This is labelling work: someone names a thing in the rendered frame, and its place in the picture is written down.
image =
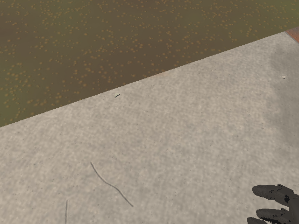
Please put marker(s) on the robot right hand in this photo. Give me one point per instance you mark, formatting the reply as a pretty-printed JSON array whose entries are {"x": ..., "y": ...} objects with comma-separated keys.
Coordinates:
[{"x": 281, "y": 194}]

